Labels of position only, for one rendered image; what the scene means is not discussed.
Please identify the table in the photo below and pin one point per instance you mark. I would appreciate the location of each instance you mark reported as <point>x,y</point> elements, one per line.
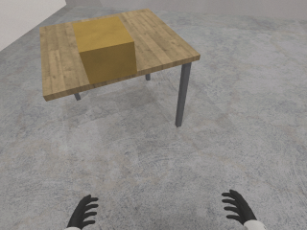
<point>157,47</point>

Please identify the carton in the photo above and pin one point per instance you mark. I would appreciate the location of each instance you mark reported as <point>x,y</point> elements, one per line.
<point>106,49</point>

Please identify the right robot hand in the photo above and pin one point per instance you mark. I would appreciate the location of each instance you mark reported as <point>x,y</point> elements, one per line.
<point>242,208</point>

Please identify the right robot forearm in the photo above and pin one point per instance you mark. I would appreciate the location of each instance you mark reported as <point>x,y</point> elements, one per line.
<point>254,224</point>

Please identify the left robot hand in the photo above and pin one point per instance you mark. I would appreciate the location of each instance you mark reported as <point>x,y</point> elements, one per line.
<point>77,218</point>

